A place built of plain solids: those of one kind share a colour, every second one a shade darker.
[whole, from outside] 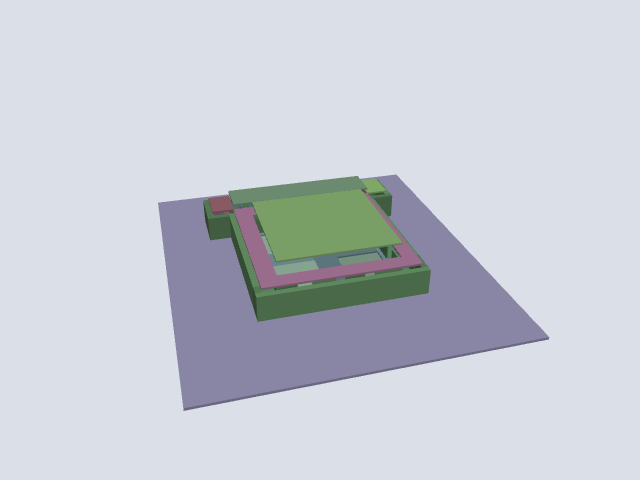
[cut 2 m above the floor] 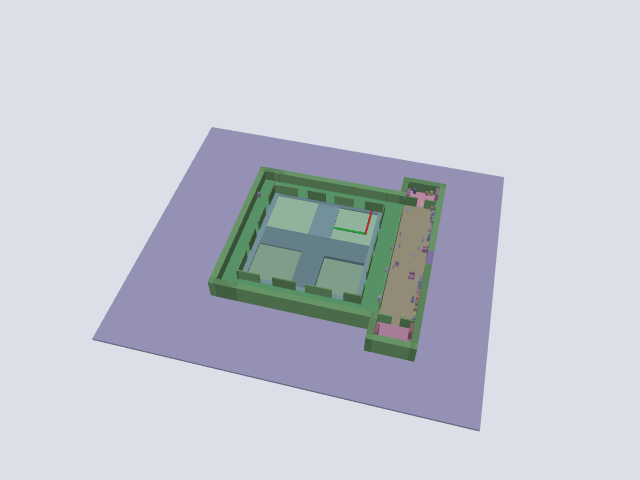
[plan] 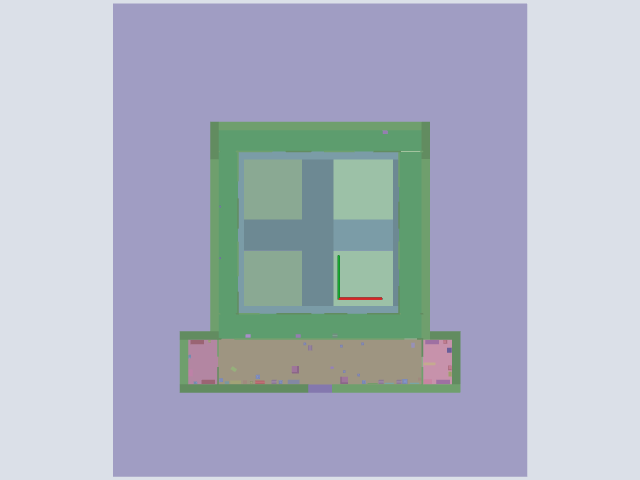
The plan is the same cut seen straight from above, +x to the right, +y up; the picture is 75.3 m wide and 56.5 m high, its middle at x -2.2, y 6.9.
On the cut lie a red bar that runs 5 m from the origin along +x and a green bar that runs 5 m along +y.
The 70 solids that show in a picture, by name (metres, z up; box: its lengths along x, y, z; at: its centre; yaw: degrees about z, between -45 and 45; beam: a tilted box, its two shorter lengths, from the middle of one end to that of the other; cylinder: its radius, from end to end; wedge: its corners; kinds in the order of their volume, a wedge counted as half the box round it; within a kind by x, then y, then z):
{
 "ground_under_all_1": {"box": [48.76, 55.73, 0.4], "at": [-2.18, 6.88, -1.55]},
 "wall_1": {"box": [1.0, 7.25, 4.19], "at": [-18.21, -7.46, 0.69]},
 "wall_2": {"box": [4.6, 1.0, 4.19], "at": [-16.41, -4.33, 0.69]},
 "wall_3": {"box": [5.4, 1.0, 4.19], "at": [-16.0, -10.58, 0.69]},
 "wall_4": {"box": [1.0, 3.95, 4.19], "at": [-14.61, -2.85, 0.69]},
 "wall_5": {"box": [1.0, 20.9, 4.19], "at": [-14.61, 7.77, 0.69]},
 "wall_6": {"box": [1.0, 4.4, 4.19], "at": [-14.61, 18.62, 0.69]},
 "wall_7": {"box": [0.2, 2.23, 4.19], "at": [-14.21, -9.17, 0.69]},
 "wall_8": {"box": [0.2, 2.23, 4.19], "at": [-14.21, -5.74, 0.69]},
 "wall_9": {"box": [0.2, 2.7, 4.19], "at": [-11.86, -0.53, 0.69]},
 "wall_10": {"box": [0.2, 4.1, 4.19], "at": [-11.86, 4.67, 0.69]},
 "wall_11": {"box": [0.2, 3.6, 4.19], "at": [-11.86, 10.02, 0.69]},
 "wall_12": {"box": [0.2, 3.6, 4.19], "at": [-11.86, 15.62, 0.69]},
 "wall_13": {"box": [2.68, 0.2, 4.19], "at": [-10.62, -1.78, 0.69]},
 "wall_14": {"box": [4.18, 0.2, 4.19], "at": [-9.87, 17.32, 0.69]},
 "wall_15": {"box": [11.53, 1.0, 4.19], "at": [-9.34, -10.58, 0.69]},
 "wall_16": {"box": [4.12, 0.2, 4.19], "at": [-5.27, -1.78, 0.69]},
 "wall_17": {"box": [3.02, 0.2, 4.19], "at": [-4.72, 17.32, 0.69]},
 "wall_18": {"box": [20.0, 0.2, 4.19], "at": [-2.28, -4.73, 0.69]},
 "wall_19": {"box": [25.85, 1.0, 4.19], "at": [-2.18, 20.32, 0.69]},
 "wall_20": {"box": [2.75, 0.2, 4.19], "at": [-0.33, -1.78, 0.69]},
 "wall_21": {"box": [3.6, 0.2, 4.19], "at": [0.1, 17.32, 0.69]},
 "wall_22": {"box": [11.53, 1.0, 4.19], "at": [4.98, -10.58, 0.69]},
 "wall_23": {"box": [3.85, 0.2, 4.19], "at": [5.27, -1.78, 0.69]},
 "wall_24": {"box": [3.1, 0.2, 4.19], "at": [5.65, 17.32, 0.69]},
 "wall_25": {"box": [0.2, 3.38, 4.19], "at": [7.09, -0.19, 0.69]},
 "wall_26": {"box": [0.2, 3.27, 4.19], "at": [7.09, 5.08, 0.69]},
 "wall_27": {"box": [0.2, 3.17, 4.19], "at": [7.09, 9.81, 0.69]},
 "wall_28": {"box": [0.2, 4.28, 4.19], "at": [7.09, 15.28, 0.69]},
 "wall_29": {"box": [0.2, 2.23, 4.19], "at": [9.85, -9.17, 0.69]},
 "wall_30": {"box": [0.2, 2.23, 4.19], "at": [9.85, -5.74, 0.69]},
 "wall_31": {"box": [1.0, 3.95, 4.19], "at": [10.25, -2.85, 0.69]},
 "wall_32": {"box": [1.0, 20.9, 4.19], "at": [10.25, 7.77, 0.69]},
 "wall_33": {"box": [1.0, 4.4, 4.19], "at": [10.25, 18.62, 0.69]},
 "wall_34": {"box": [5.4, 1.0, 4.19], "at": [11.64, -10.58, 0.69]},
 "wall_35": {"box": [4.6, 1.0, 4.19], "at": [12.04, -4.33, 0.69]},
 "wall_36": {"box": [1.0, 7.25, 4.19], "at": [13.85, -7.46, 0.69]},
 "floor_corr_1": {"box": [2.35, 19.1, 1.4], "at": [-13.03, 7.77, -0.7]},
 "floor_corr_2": {"box": [24.05, 2.95, 1.4], "at": [-2.18, -3.25, -0.7]},
 "floor_corr_3": {"box": [24.05, 2.6, 1.4], "at": [-2.18, 18.62, -0.7]},
 "floor_corr_4": {"box": [2.75, 19.1, 1.4], "at": [8.47, 7.77, -0.7]},
 "floor_gang_1": {"box": [0.7, 17.25, 1.4], "at": [-11.51, 7.75, -0.7]},
 "floor_gang_2": {"box": [6.85, 3.7, 1.4], "at": [-7.73, 7.47, -0.7]},
 "floor_gang_3": {"box": [3.7, 17.25, 1.4], "at": [-2.46, 7.75, -0.7]},
 "floor_gang_4": {"box": [18.95, 0.9, 1.4], "at": [-2.38, -1.33, -0.7]},
 "floor_gang_5": {"box": [18.95, 0.95, 1.4], "at": [-2.38, 16.84, -0.7]},
 "floor_gang_6": {"box": [7.0, 3.7, 1.4], "at": [2.9, 7.47, -0.7]},
 "floor_gang_7": {"box": [0.7, 17.25, 1.4], "at": [6.75, 7.75, -0.7]},
 "step_tier_1": {"box": [6.85, 6.5, 0.78], "at": [-7.73, 2.37, -1.01]},
 "step_tier_2": {"box": [6.85, 7.05, 1.12], "at": [-7.73, 12.85, -0.84]},
 "step_tier_3": {"box": [7.0, 6.5, 1.19], "at": [2.9, 2.37, -0.81]},
 "step_tier_4": {"box": [7.0, 7.05, 1.4], "at": [2.9, 12.85, -0.7]},
 "floor_foyer_1": {"box": [24.05, 5.45, 1.4], "at": [-2.18, -7.46, -0.7]},
 "ceil_hall_1": {"box": [18.95, 19.1, 0.3], "at": [-2.38, 7.77, 5.8]},
 "ceil_corr_1": {"box": [2.35, 19.1, 0.3], "at": [-13.03, 7.77, 3.4]},
 "ceil_corr_2": {"box": [24.05, 2.95, 0.3], "at": [-2.18, -3.25, 3.4]},
 "ceil_corr_3": {"box": [24.05, 2.6, 0.3], "at": [-2.18, 18.62, 3.4]},
 "ceil_corr_4": {"box": [2.75, 19.1, 0.3], "at": [8.47, 7.77, 3.4]},
 "ceil_foyer_1": {"box": [24.05, 5.45, 0.3], "at": [-2.18, -7.46, 4.35]},
 "floor_cloaks_1": {"box": [3.6, 5.45, 1.4], "at": [11.64, -7.46, -0.7]},
 "floor_store_1": {"box": [3.6, 5.45, 1.4], "at": [-16.0, -7.46, -0.7]},
 "door_leaf_1": {"box": [2.8, 0.97, 4.67], "at": [-2.18, -10.6, 0.94]},
 "ceil_cloaks_1": {"box": [3.6, 5.45, 0.3], "at": [11.64, -7.46, 3.4]},
 "ceil_store_1": {"box": [3.6, 5.45, 0.3], "at": [-16.0, -7.46, 3.4]},
 "shelves_cloaks_1": {"box": [1.6, 0.5, 2.0], "at": [10.99, -5.11, 1.0]},
 "shelves_cloaks_2": {"box": [1.6, 0.5, 2.0], "at": [12.29, -9.8, 1.0]},
 "shelves_store_1": {"box": [1.6, 0.5, 2.0], "at": [-16.66, -5.11, 1.0]},
 "shelves_store_2": {"box": [1.6, 0.5, 2.0], "at": [-15.36, -9.8, 1.0]},
 "case_cloaks_1": {"box": [1.0, 0.55, 0.81], "at": [10.49, -9.78, 0.49]},
 "bench_foyer_1": {"box": [1.4, 0.5, 0.46], "at": [-5.3, -9.8, 0.22]}
}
